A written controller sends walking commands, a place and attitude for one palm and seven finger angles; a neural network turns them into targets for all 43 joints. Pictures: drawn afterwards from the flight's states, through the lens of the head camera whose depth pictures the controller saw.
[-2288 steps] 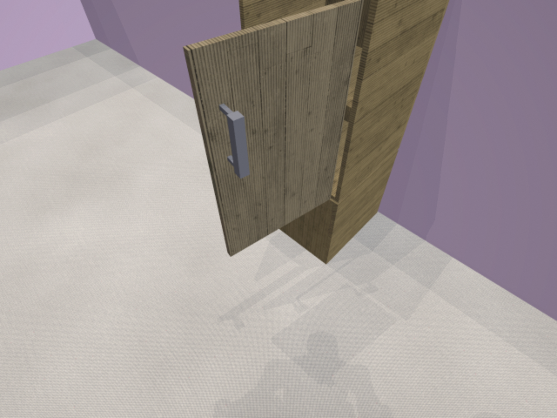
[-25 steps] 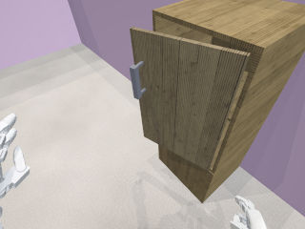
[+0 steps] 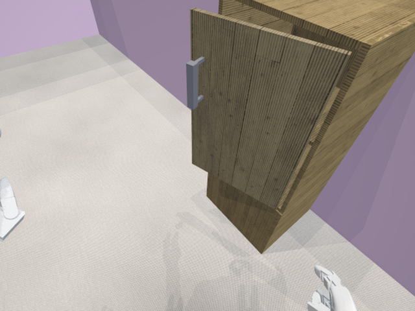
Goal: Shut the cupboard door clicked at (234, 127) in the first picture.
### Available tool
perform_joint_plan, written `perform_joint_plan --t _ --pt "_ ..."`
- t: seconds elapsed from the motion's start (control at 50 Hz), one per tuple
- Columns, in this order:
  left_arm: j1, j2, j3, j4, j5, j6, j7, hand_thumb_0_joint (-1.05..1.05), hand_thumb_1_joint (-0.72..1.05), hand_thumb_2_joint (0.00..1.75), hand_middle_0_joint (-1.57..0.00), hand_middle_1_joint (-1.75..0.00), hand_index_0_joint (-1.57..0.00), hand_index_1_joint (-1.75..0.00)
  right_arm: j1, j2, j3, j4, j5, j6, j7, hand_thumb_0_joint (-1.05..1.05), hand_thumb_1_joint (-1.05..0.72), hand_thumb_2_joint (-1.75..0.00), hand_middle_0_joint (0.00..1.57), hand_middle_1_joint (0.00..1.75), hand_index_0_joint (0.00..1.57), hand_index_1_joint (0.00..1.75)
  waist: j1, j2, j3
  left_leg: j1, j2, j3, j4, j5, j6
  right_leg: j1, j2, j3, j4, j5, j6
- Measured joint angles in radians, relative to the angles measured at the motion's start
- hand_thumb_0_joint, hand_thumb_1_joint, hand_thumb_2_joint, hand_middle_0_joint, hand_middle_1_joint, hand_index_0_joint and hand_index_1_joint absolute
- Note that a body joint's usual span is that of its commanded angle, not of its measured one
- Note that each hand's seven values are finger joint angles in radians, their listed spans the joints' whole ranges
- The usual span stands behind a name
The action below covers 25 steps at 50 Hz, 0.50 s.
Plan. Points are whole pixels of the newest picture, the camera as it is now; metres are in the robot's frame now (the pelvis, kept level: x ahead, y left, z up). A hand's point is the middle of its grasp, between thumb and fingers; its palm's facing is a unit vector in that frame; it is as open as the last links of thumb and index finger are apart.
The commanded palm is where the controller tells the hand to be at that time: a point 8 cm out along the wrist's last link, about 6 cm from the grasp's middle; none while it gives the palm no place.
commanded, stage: step back with the hand held close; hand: left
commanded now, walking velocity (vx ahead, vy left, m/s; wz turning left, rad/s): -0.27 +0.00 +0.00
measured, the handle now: (196, 83) +0.69 +0.08 +0.08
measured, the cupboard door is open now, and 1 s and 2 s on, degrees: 17 17 17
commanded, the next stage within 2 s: stop stepping back and stand still in 0.60 s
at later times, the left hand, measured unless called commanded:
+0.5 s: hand out of the picture +0.14 +0.30 +0.19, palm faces +0.49 -0.77 -0.41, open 7.4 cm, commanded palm +0.08 +0.32 +0.19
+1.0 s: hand out of the picture +0.07 +0.31 +0.19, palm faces +0.51 -0.83 -0.23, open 7.4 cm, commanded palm -0.02 +0.33 +0.19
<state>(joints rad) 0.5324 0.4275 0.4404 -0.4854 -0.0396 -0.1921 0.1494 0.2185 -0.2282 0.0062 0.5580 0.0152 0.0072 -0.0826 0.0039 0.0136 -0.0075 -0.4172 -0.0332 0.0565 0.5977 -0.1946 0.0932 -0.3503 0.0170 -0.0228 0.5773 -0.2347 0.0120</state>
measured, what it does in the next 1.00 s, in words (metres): walks backwards: right foot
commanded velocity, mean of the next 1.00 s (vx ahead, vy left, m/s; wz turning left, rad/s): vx -0.19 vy -0.01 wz -0.03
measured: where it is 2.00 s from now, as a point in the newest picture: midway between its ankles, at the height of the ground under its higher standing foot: outside the picture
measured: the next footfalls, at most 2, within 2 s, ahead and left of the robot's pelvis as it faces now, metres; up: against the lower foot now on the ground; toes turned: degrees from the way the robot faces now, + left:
right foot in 0.64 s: -0.19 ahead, -0.14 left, +0.00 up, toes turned -2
left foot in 1.24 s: -0.09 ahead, +0.17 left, +0.00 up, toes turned -2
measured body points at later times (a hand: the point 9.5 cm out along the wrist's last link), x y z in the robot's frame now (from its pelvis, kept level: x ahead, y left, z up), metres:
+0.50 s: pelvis -0.05 +0.02 +0.01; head -0.05 +0.06 +0.46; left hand +0.11 +0.34 +0.21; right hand +0.12 -0.21 -0.06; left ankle +0.08 +0.06 -0.73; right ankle -0.15 -0.14 -0.68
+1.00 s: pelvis -0.16 +0.03 -0.02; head -0.20 +0.07 +0.43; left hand +0.03 +0.35 +0.20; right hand -0.06 -0.24 -0.09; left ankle +0.03 +0.07 -0.72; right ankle -0.23 -0.12 -0.72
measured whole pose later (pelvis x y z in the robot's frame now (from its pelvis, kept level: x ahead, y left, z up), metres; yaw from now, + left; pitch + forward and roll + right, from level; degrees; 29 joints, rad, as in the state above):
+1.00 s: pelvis -0.16 +0.03 -0.02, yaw -1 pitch -4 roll -5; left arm 0.34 0.41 0.46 -0.43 -0.07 -0.14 0.18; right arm 0.31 -0.23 -0.01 0.72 0.01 -0.05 -0.10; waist -0.04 -0.01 -0.04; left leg -0.53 -0.02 0.00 0.60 -0.08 0.01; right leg -0.14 0.05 -0.01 0.71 -0.59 -0.02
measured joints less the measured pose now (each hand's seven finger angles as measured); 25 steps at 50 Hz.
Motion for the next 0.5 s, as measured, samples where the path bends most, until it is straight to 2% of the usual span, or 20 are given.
perform_joint_plan --t 0.12,0.18,0.24,0.28,0.32,0.36,0.4,0.44,0.5 --pt "-0.02 -0.01 0.008 0.002 0.015 -0.021 0.0 0.01 0.89 0.9 -0.21 -0.3 -0.21 -0.3 0.015 0.005 -0.001 0.017 -0.006 -0.007 0.011 0.01 -0.9 -0.9 0.2 0.3 0.2 0.3 -0.007 0.004 0.003 -0.042 0.006 -0.005 0.058 -0.044 -0.007 -0.026 0.015 0.009 0.039 -0.008 -0.01" --pt "-0.012 -0.018 0.002 -0.011 0.015 -0.026 0.009 0.01 0.89 0.9 -0.21 -0.3 -0.21 -0.3 0.017 0.004 -0.007 0.031 -0.012 -0.006 0.021 0.01 -0.9 -0.9 0.2 0.3 0.2 0.3 -0.005 -0.002 -0.003 -0.066 0.008 0.0 0.081 -0.104 -0.031 -0.044 0.012 0.008 0.038 0.001 -0.014" --pt "-0.01 -0.015 -0.014 -0.036 0.01 -0.032 0.02 0.01 0.89 0.9 -0.21 -0.3 -0.21 -0.3 0.014 0.001 -0.012 0.047 -0.011 -0.003 0.027 0.01 -0.9 -0.9 0.2 0.3 0.2 0.3 -0.011 -0.015 0.003 -0.078 0.007 0.004 0.077 -0.097 -0.054 -0.051 0.003 0.003 0.033 0.013 -0.009" --pt "-0.005 -0.003 -0.016 -0.054 0.01 -0.039 0.024 0.01 0.89 0.9 -0.21 -0.3 -0.21 -0.3 0.011 -0.002 -0.014 0.053 -0.01 -0.003 0.026 0.01 -0.9 -0.9 0.2 0.3 0.2 0.3 -0.018 -0.02 0.007 -0.079 0.012 0.01 0.062 -0.043 -0.045 -0.054 0.001 -0.003 0.03 0.02 -0.003" --pt "0.006 0.015 -0.004 -0.068 0.011 -0.051 0.025 0.01 0.89 0.9 -0.21 -0.3 -0.21 -0.3 0.006 -0.003 -0.013 0.053 -0.009 -0.009 0.019 0.01 -0.9 -0.9 0.2 0.3 0.2 0.3 -0.022 -0.017 0.011 -0.08 0.024 0.018 0.047 0.036 -0.007 -0.061 0.01 -0.004 0.042 0.003 0.001" --pt "0.004 0.03 0.017 -0.058 0.016 -0.064 0.018 0.01 0.89 0.9 -0.21 -0.3 -0.21 -0.3 -0.001 0.001 -0.017 0.056 -0.013 -0.025 0.011 0.01 -0.9 -0.9 0.2 0.3 0.2 0.3 -0.028 -0.004 0.015 -0.085 0.034 0.01 0.049 0.047 0.021 -0.071 0.039 0.017 0.124 -0.07 0.003" --pt "-0.009 0.039 0.033 -0.039 0.015 -0.065 0.01 0.01 0.89 0.9 -0.21 -0.3 -0.22 -0.3 -0.004 0.013 -0.021 0.064 -0.021 -0.041 0.01 0.01 -0.9 -0.9 0.2 0.3 0.2 0.3 -0.03 0.01 0.005 -0.087 0.044 -0.006 0.025 0.057 0.024 -0.06 0.068 0.031 0.234 -0.133 0.001" --pt "-0.013 0.038 0.045 -0.034 0.004 -0.064 0.008 0.01 0.89 0.9 -0.21 -0.3 -0.22 -0.3 -0.005 0.026 -0.02 0.073 -0.025 -0.057 0.017 0.01 -0.9 -0.9 0.2 0.3 0.2 0.3 -0.019 0.015 -0.016 -0.089 0.057 -0.01 -0.022 0.088 0.019 -0.02 0.079 0.029 0.278 -0.192 -0.003" --pt "-0.004 0.021 0.043 -0.045 -0.017 -0.064 0.009 0.01 0.89 0.9 -0.21 -0.3 -0.21 -0.3 -0.013 0.045 -0.008 0.08 -0.029 -0.083 0.03 0.01 -0.9 -0.9 0.2 0.3 0.2 0.3 0.002 0.009 -0.054 -0.092 0.074 0.002 -0.113 0.148 0.01 0.082 0.072 0.016 0.187 -0.262 -0.01"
